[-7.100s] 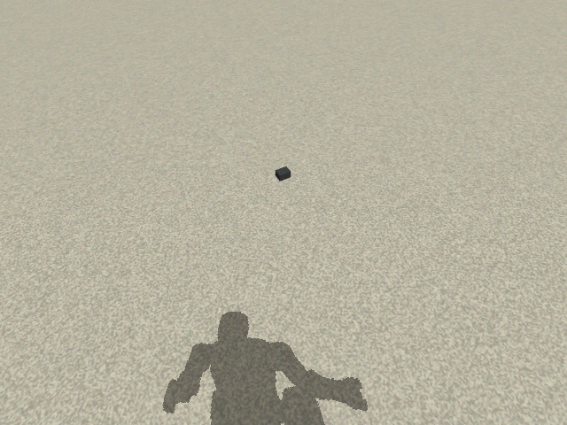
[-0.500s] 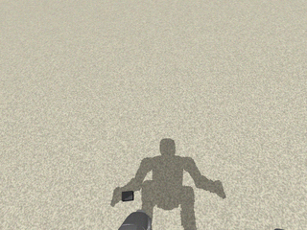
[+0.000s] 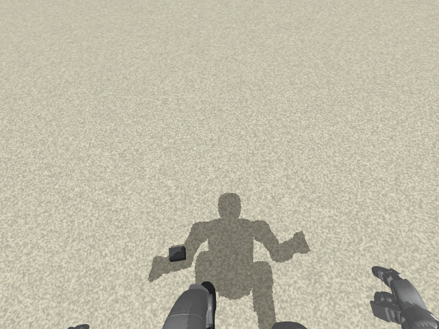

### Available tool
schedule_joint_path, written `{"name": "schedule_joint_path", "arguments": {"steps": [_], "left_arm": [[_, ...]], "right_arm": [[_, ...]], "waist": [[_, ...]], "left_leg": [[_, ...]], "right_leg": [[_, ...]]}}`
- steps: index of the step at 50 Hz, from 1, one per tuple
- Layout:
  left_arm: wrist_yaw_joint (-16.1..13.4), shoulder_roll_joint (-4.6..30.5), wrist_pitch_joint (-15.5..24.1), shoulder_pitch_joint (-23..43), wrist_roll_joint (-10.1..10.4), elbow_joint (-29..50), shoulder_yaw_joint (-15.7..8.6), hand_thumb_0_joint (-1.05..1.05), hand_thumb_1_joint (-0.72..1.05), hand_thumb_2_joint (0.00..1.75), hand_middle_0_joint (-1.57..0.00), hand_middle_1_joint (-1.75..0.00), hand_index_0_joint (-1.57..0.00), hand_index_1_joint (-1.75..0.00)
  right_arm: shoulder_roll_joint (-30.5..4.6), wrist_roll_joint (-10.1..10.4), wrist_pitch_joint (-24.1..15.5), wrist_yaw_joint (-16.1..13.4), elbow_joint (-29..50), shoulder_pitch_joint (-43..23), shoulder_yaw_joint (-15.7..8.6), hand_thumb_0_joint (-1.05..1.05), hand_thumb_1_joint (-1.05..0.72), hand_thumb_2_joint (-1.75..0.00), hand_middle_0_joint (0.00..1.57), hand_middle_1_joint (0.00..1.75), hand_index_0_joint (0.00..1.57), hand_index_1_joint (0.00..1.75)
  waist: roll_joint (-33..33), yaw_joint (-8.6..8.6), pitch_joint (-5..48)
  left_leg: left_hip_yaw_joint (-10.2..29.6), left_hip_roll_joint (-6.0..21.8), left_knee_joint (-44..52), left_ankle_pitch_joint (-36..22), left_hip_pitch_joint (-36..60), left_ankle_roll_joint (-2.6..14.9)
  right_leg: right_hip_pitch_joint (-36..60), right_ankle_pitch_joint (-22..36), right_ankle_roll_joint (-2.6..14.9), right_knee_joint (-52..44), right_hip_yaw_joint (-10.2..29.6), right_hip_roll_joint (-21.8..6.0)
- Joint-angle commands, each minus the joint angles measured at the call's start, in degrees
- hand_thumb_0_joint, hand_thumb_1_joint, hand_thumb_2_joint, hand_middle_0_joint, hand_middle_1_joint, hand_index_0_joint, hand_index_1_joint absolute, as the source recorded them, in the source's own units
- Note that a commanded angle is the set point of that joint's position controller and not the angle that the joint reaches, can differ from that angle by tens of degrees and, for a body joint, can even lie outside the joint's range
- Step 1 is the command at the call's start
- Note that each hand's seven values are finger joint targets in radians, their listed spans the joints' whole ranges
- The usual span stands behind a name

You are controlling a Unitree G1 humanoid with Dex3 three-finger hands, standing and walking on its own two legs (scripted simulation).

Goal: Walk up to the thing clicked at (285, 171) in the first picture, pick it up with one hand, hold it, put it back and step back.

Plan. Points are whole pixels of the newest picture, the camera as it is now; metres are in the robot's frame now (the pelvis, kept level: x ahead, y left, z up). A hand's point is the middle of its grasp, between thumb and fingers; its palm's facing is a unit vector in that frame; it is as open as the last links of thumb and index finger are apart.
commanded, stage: walk up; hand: left
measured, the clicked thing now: (177, 254) +0.44 +0.25 -0.72
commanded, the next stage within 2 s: none
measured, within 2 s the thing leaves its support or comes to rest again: neither
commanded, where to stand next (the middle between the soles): +0.08 -0.02 m, yaw +4 degrees
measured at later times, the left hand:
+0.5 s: hand out of the picture -0.02 +0.30 -0.12, palm faces +0.07 -0.94 -0.32, open 7.4 cm
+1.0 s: hand out of the picture +0.13 +0.25 -0.12, palm faces +0.03 -0.90 -0.43, open 7.4 cm
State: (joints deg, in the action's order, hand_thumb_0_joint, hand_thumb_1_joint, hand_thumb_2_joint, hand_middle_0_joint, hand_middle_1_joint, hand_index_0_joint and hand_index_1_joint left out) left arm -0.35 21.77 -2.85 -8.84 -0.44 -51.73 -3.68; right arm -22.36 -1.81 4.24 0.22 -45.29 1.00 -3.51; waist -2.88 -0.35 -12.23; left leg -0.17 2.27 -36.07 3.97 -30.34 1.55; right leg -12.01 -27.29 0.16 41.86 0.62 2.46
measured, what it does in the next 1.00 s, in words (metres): steps on the spot: left foot, then right foot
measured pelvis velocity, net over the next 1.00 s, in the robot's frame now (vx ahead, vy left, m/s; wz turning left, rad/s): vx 0.02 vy -0.02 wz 0.10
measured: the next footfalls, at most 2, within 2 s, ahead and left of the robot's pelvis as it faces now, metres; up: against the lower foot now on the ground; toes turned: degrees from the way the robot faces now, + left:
left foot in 0.34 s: +0.01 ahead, +0.14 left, +0.00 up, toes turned +6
right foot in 0.76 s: +0.20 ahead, -0.14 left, +0.00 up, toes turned +2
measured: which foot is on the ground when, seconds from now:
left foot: down 0.00-0.02, up 0.04-0.32, down 0.34-0.80, up 0.82-1.00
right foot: down 0.00-0.36, up 0.38-0.74, down 0.76-1.00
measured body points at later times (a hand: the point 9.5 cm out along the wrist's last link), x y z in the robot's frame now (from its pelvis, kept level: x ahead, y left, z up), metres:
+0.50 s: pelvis -0.01 +0.02 +0.03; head -0.02 +0.05 +0.48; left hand -0.02 +0.34 -0.10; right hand +0.08 -0.29 -0.06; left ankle -0.03 +0.13 -0.71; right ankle +0.01 -0.12 -0.65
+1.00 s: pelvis +0.02 -0.02 +0.01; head +0.09 -0.05 +0.45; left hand +0.13 +0.29 -0.09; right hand +0.13 -0.32 -0.14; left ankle -0.02 +0.13 -0.65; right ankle +0.16 -0.14 -0.71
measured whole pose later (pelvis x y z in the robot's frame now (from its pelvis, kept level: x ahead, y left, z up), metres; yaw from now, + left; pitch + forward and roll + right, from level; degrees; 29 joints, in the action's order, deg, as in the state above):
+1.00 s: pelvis +0.02 -0.02 +0.01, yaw +6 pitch -2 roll +1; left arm -1.0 19.1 0.5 -4.3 -1.5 -49.1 -0.7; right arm -23.3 0.7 3.7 -0.3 -49.6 10.2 -2.1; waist -4.0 -0.3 -11.4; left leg 5.0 -2.1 -62.6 30.9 -23.9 -0.1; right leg -26.5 -7.3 -0.5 36.2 -1.0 -3.9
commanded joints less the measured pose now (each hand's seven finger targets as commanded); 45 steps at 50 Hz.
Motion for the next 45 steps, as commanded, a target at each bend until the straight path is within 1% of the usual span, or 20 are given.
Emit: {"name": "schedule_joint_path", "arguments": {"steps": [1, 2, 4, 5, 8, 12, 14, 16, 17, 18, 19, 20, 24, 26, 31, 36, 38, 40, 41, 45], "left_arm": [[-0.2, 21.59, 0.77, -3.49, -3.34, 5.77, -6.32, 0.0, 0.9, 0.9, -0.2, -0.3, -0.2, -0.3], [-0.77, 22.04, 1.43, 3.48, -3.01, 8.31, -6.33, 0.0, 0.9, 0.9, -0.2, -0.3, -0.2, -0.3], [-1.03, 14.35, 2.72, 6.83, -2.46, 7.65, -4.44, 0.0, 0.9, 0.9, -0.2, -0.3, -0.2, -0.3], [-0.98, 12.19, 3.39, 7.06, -2.57, 6.89, -4.49, 0.0, 0.9, 0.9, -0.2, -0.3, -0.2, -0.3], [1.39, 14.76, 4.62, -4.79, -3.55, 7.19, -5.74, 0.0, 0.9, 0.9, -0.2, -0.3, -0.2, -0.3], [1.76, 15.37, 4.44, -13.49, -2.1, 5.55, -6.02, 0.0, 0.9, 0.9, -0.2, -0.3, -0.2, -0.3], [2.07, 15.8, 4.5, -14.31, -1.66, 6.01, -5.26, 0.0, 0.9, 0.9, -0.2, -0.3, -0.2, -0.3], [2.57, 15.56, 4.03, -8.29, -1.17, 8.23, -4.04, 0.0, 0.9, 0.9, -0.2, -0.3, -0.2, -0.3], [2.67, 11.82, 3.58, -8.22, -1.2, 9.3, -2.99, 0.0, 0.9, 0.9, -0.2, -0.3, -0.2, -0.3], [2.85, 7.6, 3.15, -9.1, -0.73, 10.34, -2.22, 0.0, 0.9, 0.9, -0.2, -0.3, -0.2, -0.3], [2.41, 9.38, 2.62, -7.01, -0.86, 10.92, -2.63, 0.0, 0.9, 0.9, -0.2, -0.3, -0.2, -0.3], [2.13, 15.29, 2.81, -2.79, -1.3, 10.8, -3.76, 0.0, 0.9, 0.9, -0.2, -0.3, -0.2, -0.3], [3.18, 14.76, 3.61, -11.3, -0.65, 6.23, -3.7, 0.0, 0.9, 0.9, -0.2, -0.3, -0.2, -0.3], [3.7, 13.96, 3.29, -9.9, -0.88, 6.25, -3.57, 0.0, 0.9, 0.9, -0.2, -0.3, -0.2, -0.3], [5.37, 12.4, 3.7, -6.17, -0.73, 7.24, -3.31, 0.0, 0.9, 0.9, -0.2, -0.3, -0.2, -0.3], [1.49, 9.18, 5.37, -7.49, 1.12, 1.94, -1.98, 0.0, 0.9, 0.9, -0.2, -0.3, -0.2, -0.3], [-0.1, 12.62, 6.46, -11.45, 0.62, 0.35, -2.58, 0.0, 0.9, 0.9, -0.2, -0.3, -0.2, -0.3], [-0.73, 16.56, 6.9, -9.87, 0.27, 2.2, -3.25, 0.0, 0.9, 0.9, -0.2, -0.3, -0.2, -0.3], [-1.2, 18.05, 6.33, -5.51, 0.46, 3.44, -3.27, 0.0, 0.9, 0.9, -0.2, -0.3, -0.2, -0.3], [-2.08, 16.07, 4.51, 0.95, -0.26, 4.84, -2.61, 0.0, 0.9, 0.9, -0.2, -0.3, -0.2, -0.3]], "right_arm": [[-11.61, 0.51, -1.14, -1.43, 4.24, -0.43, -4.09, 0.0, -0.9, -0.9, 0.2, 0.3, 0.2, 0.3], [-15.14, 0.41, -1.39, -1.67, 3.37, 0.55, -5.29, 0.0, -0.9, -0.9, 0.2, 0.3, 0.2, 0.3], [-12.99, 1.22, -1.88, -0.37, -0.57, 5.95, -4.95, 0.0, -0.9, -0.9, 0.2, 0.3, 0.2, 0.3], [-10.49, 1.4, -2.27, -0.21, -2.21, 11.8, -4.26, 0.0, -0.9, -0.9, 0.2, 0.3, 0.2, 0.3], [-14.35, 1.7, -4.46, 1.33, -1.06, 11.73, -4.08, 0.0, -0.9, -0.9, 0.2, 0.3, 0.2, 0.3], [-11.47, 0.63, -6.78, 1.39, 1.63, 3.04, -2.73, 0.0, -0.9, -0.9, 0.2, 0.3, 0.2, 0.3], [-9.8, 0.43, -7.78, 1.25, 1.0, 4.3, -2.52, 0.0, -0.9, -0.9, 0.2, 0.3, 0.2, 0.3], [-8.73, 0.4, -8.67, 0.42, -3.01, 16.11, -3.22, 0.0, -0.9, -0.9, 0.2, 0.3, 0.2, 0.3], [-11.35, 0.19, -9.15, -0.3, -5.51, 23.75, -4.67, 0.0, -0.9, -0.9, 0.2, 0.3, 0.2, 0.3], [-16.79, -0.23, -9.26, -0.74, -5.66, 28.11, -6.1, 0.0, -0.9, -0.9, 0.2, 0.3, 0.2, 0.3], [-21.59, -0.64, -9.33, -0.86, -4.16, 27.44, -6.7, 0.0, -0.9, -0.9, 0.2, 0.3, 0.2, 0.3], [-22.64, 1.06, -9.28, -0.69, -3.49, 24.13, -7.15, 0.0, -0.9, -0.9, 0.2, 0.3, 0.2, 0.3], [-14.19, 1.55, -10.35, -0.81, -0.54, 18.43, -3.75, 0.0, -0.9, -0.9, 0.2, 0.3, 0.2, 0.3], [-14.45, 1.75, -10.84, -0.74, -0.81, 20.38, -3.88, 0.0, -0.9, -0.9, 0.2, 0.3, 0.2, 0.3], [-16.05, 1.18, -10.98, 0.07, 1.85, 17.27, -4.27, 0.0, -0.9, -0.9, 0.2, 0.3, 0.2, 0.3], [-11.81, 2.48, -6.62, -0.57, 1.67, 12.05, -1.95, 0.0, -0.9, -0.9, 0.2, 0.3, 0.2, 0.3], [-8.85, 3.25, -5.17, -0.58, 1.15, 14.01, -0.98, 0.0, -0.9, -0.9, 0.2, 0.3, 0.2, 0.3], [-6.24, 3.62, -4.57, -1.23, -0.16, 22.56, 0.16, 0.0, -0.9, -0.9, 0.2, 0.3, 0.2, 0.3], [-9.81, 3.28, -3.56, -1.95, -0.89, 21.3, -1.07, 0.0, -0.9, -0.9, 0.2, 0.3, 0.2, 0.3], [-11.63, 3.16, -1.69, -1.45, -3.62, 19.28, -2.24, 0.0, -0.9, -0.9, 0.2, 0.3, 0.2, 0.3]], "waist": [[20.57, 4.82, 7.19], [17.75, 2.34, 2.94], [6.96, -1.29, 2.5], [8.21, -3.2, 7.36], [16.68, 4.3, 12.12], [13.98, 8.75, 4.32], [12.22, 7.14, 5.0], [11.07, -0.22, 9.58], [3.58, -3.19, 14.43], [-8.76, -4.28, 14.68], [-6.92, -5.18, 12.25], [-3.24, -5.76, 5.43], [-2.45, -0.22, 4.02], [-3.8, -0.99, 2.44], [-8.7, -0.5, 0.74], [-6.81, 2.05, 6.08], [2.75, 4.2, 11.68], [13.98, 1.28, 18.58], [14.94, 1.62, 19.34], [13.16, 0.24, 20.14]], "left_leg": [[7.35, -9.31, -22.61, 29.99, -3.12, -3.2], [12.41, -4.66, -31.05, 25.69, 3.63, -3.48], [11.38, -8.76, -33.12, 18.08, 4.12, -3.25], [10.18, -8.85, -32.65, 15.88, 4.31, -2.88], [1.79, -6.7, -21.18, 19.69, -5.57, -3.82], [1.7, -3.16, -3.38, 25.88, -7.66, -3.56], [0.54, -2.81, 6.29, 25.41, 1.6, -1.49], [-3.33, -4.67, 20.23, 11.13, 20.99, -0.18], [1.47, -2.26, 20.77, 8.33, 36.53, -0.12], [20.35, 8.03, 22.32, 22.93, 45.11, 1.85], [38.94, 19.68, 25.07, 41.33, 39.75, 8.26], [40.97, 23.6, 28.75, 47.47, 27.78, 13.42], [15.46, 11.4, 23.16, 15.92, 28.11, 6.63], [12.49, 10.99, 24.15, 10.16, 22.78, 7.66], [6.83, 9.52, 26.1, 18.75, 15.64, 9.26], [0.19, 4.81, 6.4, -15.65, 10.98, 5.78], [-1.17, 0.16, -8.89, -5.89, 12.16, 2.61], [5.1, -6.15, -23.13, 29.89, 5.95, -0.17], [6.63, -3.58, -26.4, 32.0, 8.48, -0.14], [5.83, -4.47, -30.52, 27.97, 9.05, -1.3]], "right_leg": [[-16.03, -21.53, 16.66, -33.08, 36.44, -28.05], [-26.11, -20.12, 18.65, -34.45, 38.59, -30.84], [-19.47, 0.22, 12.09, -25.99, 16.39, -16.99], [-11.6, 0.09, 9.45, -25.08, 9.79, -12.78], [10.87, -17.93, 10.22, -28.37, 15.48, -12.94], [18.38, -3.39, 11.95, -25.08, 17.15, -16.48], [13.87, 8.53, 11.37, -22.77, 14.14, -16.04], [4.73, 14.63, 8.66, -13.13, 7.14, -12.83], [-5.1, 11.22, 5.99, -0.73, 2.96, -9.01], [-22.9, -5.3, 2.35, 13.73, -1.09, -1.66], [-33.36, -5.62, 1.42, 19.61, 3.18, -0.9], [-30.69, -2.0, 2.18, 20.63, 9.69, -6.74], [-26.03, 9.56, 1.24, 16.03, 7.43, -6.52], [-22.71, 12.2, -0.06, 14.97, 5.98, -6.65], [-16.16, 17.76, -0.36, 2.7, 1.43, -9.36], [2.51, 27.47, -0.17, -10.87, -4.38, -3.63], [9.17, 39.53, -0.05, -17.66, -2.91, -5.23], [13.85, 63.14, 8.37, -16.64, 19.68, -23.48], [8.53, 56.4, 14.03, -16.3, 23.83, -26.43], [0.07, 30.73, 10.7, -16.34, 11.63, -18.77]]}}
